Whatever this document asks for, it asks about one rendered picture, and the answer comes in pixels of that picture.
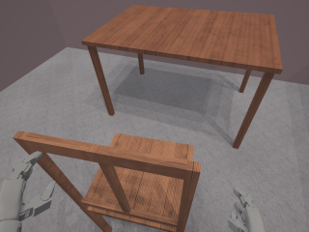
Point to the chair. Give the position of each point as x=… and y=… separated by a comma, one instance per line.
x=141, y=180

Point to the robot left forearm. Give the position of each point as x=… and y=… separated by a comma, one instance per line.
x=10, y=225

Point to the right robot hand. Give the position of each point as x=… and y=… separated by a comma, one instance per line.
x=251, y=217

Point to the left robot hand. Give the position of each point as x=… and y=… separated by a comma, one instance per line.
x=11, y=192

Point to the table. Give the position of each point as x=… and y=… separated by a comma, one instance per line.
x=231, y=39

